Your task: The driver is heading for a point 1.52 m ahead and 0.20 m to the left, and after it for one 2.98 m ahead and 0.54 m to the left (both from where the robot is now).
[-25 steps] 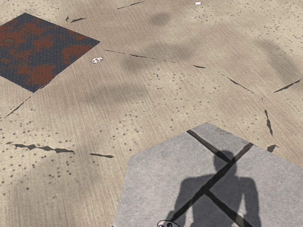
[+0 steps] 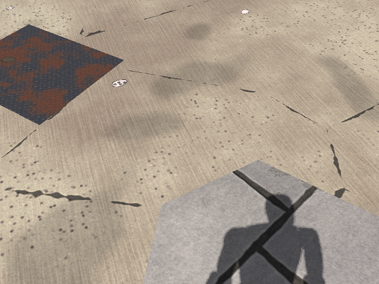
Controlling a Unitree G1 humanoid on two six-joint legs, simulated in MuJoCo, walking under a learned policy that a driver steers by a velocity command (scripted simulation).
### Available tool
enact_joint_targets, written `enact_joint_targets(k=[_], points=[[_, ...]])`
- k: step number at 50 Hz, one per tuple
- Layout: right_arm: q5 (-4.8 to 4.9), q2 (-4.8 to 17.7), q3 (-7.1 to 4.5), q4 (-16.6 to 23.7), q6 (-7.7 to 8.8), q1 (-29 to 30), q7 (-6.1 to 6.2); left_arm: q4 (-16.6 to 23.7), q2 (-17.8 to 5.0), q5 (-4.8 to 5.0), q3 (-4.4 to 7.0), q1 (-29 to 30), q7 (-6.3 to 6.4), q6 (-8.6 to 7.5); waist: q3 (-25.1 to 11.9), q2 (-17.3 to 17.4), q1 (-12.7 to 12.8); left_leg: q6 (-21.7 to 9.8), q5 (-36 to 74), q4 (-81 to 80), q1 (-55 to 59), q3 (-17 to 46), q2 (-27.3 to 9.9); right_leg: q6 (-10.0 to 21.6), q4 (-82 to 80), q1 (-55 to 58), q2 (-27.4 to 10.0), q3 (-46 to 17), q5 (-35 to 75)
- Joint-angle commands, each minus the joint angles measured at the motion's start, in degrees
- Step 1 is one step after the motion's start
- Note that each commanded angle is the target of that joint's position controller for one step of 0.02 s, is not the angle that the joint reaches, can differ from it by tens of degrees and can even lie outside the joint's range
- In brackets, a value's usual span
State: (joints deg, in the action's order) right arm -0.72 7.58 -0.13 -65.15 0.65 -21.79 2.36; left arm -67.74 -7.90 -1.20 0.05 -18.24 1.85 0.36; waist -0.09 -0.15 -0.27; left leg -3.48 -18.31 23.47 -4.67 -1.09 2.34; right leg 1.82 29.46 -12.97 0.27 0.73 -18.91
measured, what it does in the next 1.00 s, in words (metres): walks ahead: right foot, then left foot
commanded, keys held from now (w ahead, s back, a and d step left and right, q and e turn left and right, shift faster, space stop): w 1.00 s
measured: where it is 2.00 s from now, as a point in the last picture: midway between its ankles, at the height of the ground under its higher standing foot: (210, 169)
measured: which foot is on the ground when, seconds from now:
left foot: down 0.00-0.22, up 0.24-0.68, down 0.70-1.00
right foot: up 0.00-0.20, down 0.22-0.72, up 0.74-1.00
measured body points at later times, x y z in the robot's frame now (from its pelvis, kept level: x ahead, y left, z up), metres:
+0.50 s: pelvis +0.19 -0.06 +0.00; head +0.21 -0.07 +0.45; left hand +0.10 +0.15 -0.14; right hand +0.29 -0.30 -0.14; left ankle +0.27 +0.07 -0.67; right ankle +0.10 -0.13 -0.74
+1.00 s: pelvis +0.48 -0.03 +0.00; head +0.50 -0.02 +0.45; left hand +0.59 +0.21 -0.14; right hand +0.43 -0.26 -0.14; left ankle +0.45 +0.02 -0.74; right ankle +0.58 -0.19 -0.67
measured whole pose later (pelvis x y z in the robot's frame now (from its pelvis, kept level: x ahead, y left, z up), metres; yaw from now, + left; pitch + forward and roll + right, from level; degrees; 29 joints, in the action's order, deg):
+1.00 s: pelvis +0.48 -0.03 +0.00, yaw +0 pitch +0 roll +1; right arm -0.7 9.9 -2.6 -61.9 5.6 -24.4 -0.1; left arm -54.5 -11.2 -2.0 2.8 -9.5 -1.4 -2.4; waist 2.2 -1.8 -1.4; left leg -6.6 -10.9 14.1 -3.3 -6.3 5.8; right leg 2.5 55.4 -36.1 -6.9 0.4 -7.2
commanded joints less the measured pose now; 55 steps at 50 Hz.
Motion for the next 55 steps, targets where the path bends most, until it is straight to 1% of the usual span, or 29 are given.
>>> enact_joint_targets(k=[1, 3, 6, 8, 9, 10, 11, 12, 13, 14, 15, 16, 17, 19, 24, 27, 29, 32, 34, 35, 36, 37, 38, 39, 40, 42, 45, 49, 55], points=[[-0.16, 8.59, -2.44, -0.70, -0.32, -9.33, -0.01, 5.30, -2.53, -1.38, 0.53, 4.62, -0.97, -0.92, 14.67, 8.64, -3.40, -10.09, -30.26, -17.92, -6.26, 23.80, -18.81, 1.40, 11.71, -16.54, -0.66, 3.27, -6.25], [-1.03, 8.64, -2.79, -0.56, 0.65, -9.76, -0.21, 7.73, -3.74, -1.07, 1.10, 6.89, -1.62, -2.15, 14.84, 6.72, -3.20, -11.69, -22.20, -18.23, -1.99, 24.79, -20.55, 1.76, 17.01, -22.99, -3.02, 1.42, -7.00], [-0.87, 8.89, -3.15, 0.43, 2.18, -7.83, -0.46, 9.81, -4.48, -0.16, 1.84, 7.65, -2.54, -3.86, 11.69, 5.39, -1.82, -10.10, -10.10, -15.69, 0.84, 18.49, -17.97, 1.74, 12.15, -20.32, -3.21, 1.93, -4.29], [-0.52, 9.37, -3.34, 1.00, 2.78, -6.13, -0.60, 10.26, -4.26, 0.37, 2.26, 5.70, -2.87, -4.17, 10.15, 6.18, 0.05, -8.86, -5.50, -13.20, -3.40, 14.31, -16.19, 2.03, 6.34, -11.28, -1.63, 3.87, -0.53], [-0.04, 9.55, -3.39, 1.48, 2.92, -4.18, -0.72, 9.15, -3.49, 0.58, 2.39, 1.45, -2.91, -4.25, 9.41, 5.63, 2.63, -7.78, -3.79, -10.29, -8.67, 11.37, -14.54, 2.17, 1.67, -2.27, -0.03, 5.71, 3.54], [0.00, 9.37, -3.30, 1.87, 3.17, -3.40, -0.92, 6.92, -4.07, 0.71, 3.07, -4.76, -2.67, -4.30, 7.59, 3.68, 5.08, -6.57, 0.83, -4.82, -13.87, 8.67, -12.13, 2.16, -1.23, 8.15, 2.46, 6.66, 4.18], [-0.29, 7.87, -2.72, 2.36, 3.81, -3.09, -1.30, 4.83, -6.56, 0.43, 4.21, -12.36, -2.07, -4.74, 4.03, -1.56, 8.34, -4.76, 5.30, 6.73, -19.46, 3.95, -8.53, 2.88, -4.54, 19.18, -0.87, 1.24, 1.55], [0.18, 3.14, -1.43, 5.46, 4.27, -2.09, -1.94, 3.96, -13.29, -0.21, 5.83, -20.55, -1.38, -4.93, 0.04, -17.52, 10.45, -1.08, -4.27, 27.93, -30.23, -4.47, -0.63, 7.69, -16.98, 26.28, -17.03, -25.01, -16.09], [-1.22, 6.63, -2.51, 6.61, 4.14, -0.78, -2.43, 2.52, -12.80, 0.00, 5.62, -21.78, -1.48, -4.02, 1.19, -15.46, 8.63, -1.85, -12.46, 40.68, -35.17, -0.25, 0.21, 11.19, -22.67, 22.40, -22.09, -39.69, -21.11], [-1.64, 6.48, -2.63, 7.15, 3.88, 1.18, -2.91, 5.03, -11.01, -0.11, 4.91, -13.50, -1.49, -3.78, 6.35, -6.71, 4.34, -2.81, -7.23, 45.75, -37.58, 2.20, -4.27, 10.65, -21.55, 16.62, -21.39, -34.03, -22.65], [-1.35, 5.34, -2.33, 7.20, 4.18, 2.28, -3.44, 7.16, -9.52, 0.04, 4.47, -7.97, -1.81, -4.17, 8.20, -2.06, 2.79, -2.85, -1.17, 45.20, -36.45, 2.90, -6.12, 9.94, -22.01, 11.62, -19.28, -28.05, -15.69], [-0.97, 4.59, -2.36, 7.05, 4.36, 2.22, -3.76, 8.12, -8.79, 0.11, 4.05, -5.25, -1.85, -4.68, 8.14, -0.87, 0.93, -2.50, 2.49, 43.07, -34.03, 2.84, -7.39, 8.96, -22.70, 8.96, -16.81, -22.42, -8.30], [-1.32, 4.84, -2.56, 6.86, 4.00, 1.61, -3.92, 8.02, -7.02, 0.24, 3.35, -4.85, -1.71, -5.26, 7.48, -1.25, -0.19, -1.74, 4.07, 41.23, -32.27, 2.39, -8.00, 8.18, -22.91, 8.17, -14.80, -17.99, -1.57], [-1.42, 5.29, -2.90, 6.95, 3.00, 1.61, -4.17, 6.80, -5.94, 0.32, 2.70, -7.59, -1.34, -6.11, 6.20, -2.52, -0.73, -0.66, 6.01, 39.71, -31.96, 0.53, -7.61, 7.77, -22.35, 9.76, -12.64, -12.01, 10.53], [-1.08, 4.85, -2.71, 11.89, 1.96, 14.61, -4.38, 5.29, -6.07, 0.29, 1.88, -12.68, -1.14, -6.65, 7.89, -3.32, 0.78, 1.15, 11.17, 30.03, -37.26, -3.27, -6.62, 8.51, -22.00, 11.69, -10.79, -4.97, 28.84], [-0.46, 3.95, -2.01, 14.73, 2.09, 22.10, -4.47, 5.19, -6.15, 0.35, 1.59, -13.47, -0.98, -6.86, 8.84, -4.42, 1.97, 0.85, 15.33, 17.91, -32.73, -5.51, -4.70, 8.17, -22.21, 10.86, -9.82, -2.32, 34.08], [-0.27, 4.50, -1.99, 15.75, 2.15, 24.18, -4.36, 4.77, -6.97, 0.35, 1.72, -14.19, -0.71, -7.00, 8.85, -4.96, 2.09, -0.46, 16.17, 12.99, -29.45, -6.44, -3.64, 8.13, -21.94, 12.49, -10.73, -1.71, 37.89], [-0.31, 6.55, -2.87, 15.44, 2.67, 20.53, -3.56, 4.75, -8.48, 0.12, 2.13, -12.45, -0.44, -7.19, 5.94, -5.13, -0.76, -3.83, 13.29, 9.89, -22.12, -6.90, -0.97, 7.43, -14.98, 17.25, -12.15, -0.23, 55.12], [-0.34, 8.84, -4.34, 11.00, 3.43, 6.75, -2.69, 4.97, -9.87, -0.20, 2.65, -10.80, -0.29, -6.65, -1.48, -4.80, -6.46, -6.03, 11.27, 6.78, -8.59, -6.95, 1.80, 6.23, 1.67, 18.18, -11.32, 1.12, 62.19], [-1.21, 10.91, -5.35, 8.36, 3.84, -1.86, -2.18, 5.32, -9.74, 0.16, 2.62, -10.57, -0.50, -6.44, -5.87, -3.38, -9.82, -7.46, 10.54, 4.54, 3.86, -3.35, -1.79, 5.58, 14.43, 10.75, -9.38, 2.10, 51.49], [-2.57, 16.52, -6.84, 7.66, 3.95, -8.97, -1.81, 6.98, -5.22, 1.27, 1.71, -13.71, -1.09, -6.23, -13.25, 5.20, -9.59, -11.87, 0.80, 2.65, 17.85, 17.36, -17.75, 4.27, 35.31, -3.79, -3.56, 4.78, 24.29], [-1.30, 16.93, -7.10, 7.84, 3.09, -6.36, -2.67, 6.91, -4.59, 2.07, 2.30, -16.93, -1.83, -6.10, -17.29, 12.00, -6.26, -18.10, -4.22, -8.24, 22.70, 43.31, -26.15, 3.50, 51.14, -17.77, 5.25, -0.56, -9.59], [-0.07, 14.83, -6.51, 9.03, 2.96, 1.57, -3.00, 8.60, -7.40, 1.00, 2.92, -10.80, -1.68, -5.81, -8.30, 5.01, -3.58, -15.79, -10.43, -10.50, 14.82, 36.61, -23.60, 4.52, 52.14, -23.04, 0.24, -4.08, -4.32], [0.28, 10.60, -5.35, 9.88, 3.39, 6.02, -3.19, 10.03, -7.58, 0.46, 3.02, -5.62, -1.93, -6.07, -1.76, 1.12, -2.89, -14.01, -7.97, -12.29, 6.01, 28.62, -21.83, 4.63, 48.94, -23.18, -2.09, -3.66, 0.53], [-0.04, 8.05, -4.57, 9.57, 3.92, 7.63, -3.19, 10.16, -6.25, 0.31, 2.99, -4.40, -2.02, -6.03, 2.01, -0.96, -0.81, -11.92, -1.65, -14.07, -0.70, 22.82, -19.31, 4.59, 44.78, -20.57, -4.06, -3.54, 2.82], [-0.13, 5.37, -3.43, 7.75, 4.92, 5.84, -2.55, 9.72, -4.10, -1.08, 2.83, -6.20, -2.45, -4.55, 3.00, 0.49, 2.05, -9.39, 7.64, -15.11, -6.99, 14.64, -15.51, 3.42, 39.45, -15.02, -5.75, -3.46, 3.73], [-0.08, 7.67, -3.52, 6.26, 5.96, 1.41, -2.26, 11.20, -4.13, -1.19, 2.98, -3.25, -2.98, -3.08, 4.00, 1.64, 2.68, -9.37, 15.53, -16.24, -7.19, 9.51, -13.85, 1.91, 34.95, -17.62, -6.42, -1.50, 6.18], [0.14, 8.27, -3.16, 5.80, 5.82, -3.02, -2.37, 15.43, -5.53, -0.75, 3.03, 8.24, -3.44, -2.63, 6.32, 2.25, 0.35, -8.28, 21.00, -17.91, -3.24, 5.91, -12.15, 0.00, 24.28, -25.21, -7.35, 0.94, 14.53], [0.01, 8.24, -2.65, 4.22, 5.79, -9.49, -1.89, 19.18, -4.57, 0.09, 2.14, 19.49, -3.62, -3.17, 6.40, 3.89, -3.17, -6.58, 32.83, -15.60, 5.38, 2.49, -11.84, 0.47, 8.02, -23.82, -4.01, 4.65, 20.37]])
Velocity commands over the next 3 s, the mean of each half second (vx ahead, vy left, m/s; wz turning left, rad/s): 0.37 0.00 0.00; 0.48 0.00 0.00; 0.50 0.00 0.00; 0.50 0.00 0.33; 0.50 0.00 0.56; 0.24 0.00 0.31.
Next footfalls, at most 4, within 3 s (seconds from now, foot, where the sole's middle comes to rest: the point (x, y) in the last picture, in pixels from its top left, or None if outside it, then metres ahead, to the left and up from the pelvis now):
0.22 right None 0.14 -0.13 -0.78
0.70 left None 0.49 0.02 -0.78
1.26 right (230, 218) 0.81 -0.14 -0.78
1.82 left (187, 162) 1.11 0.03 -0.78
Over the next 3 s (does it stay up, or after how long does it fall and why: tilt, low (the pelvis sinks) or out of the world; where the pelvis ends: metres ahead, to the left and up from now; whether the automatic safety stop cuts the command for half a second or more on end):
stays up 1.46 0.13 0.00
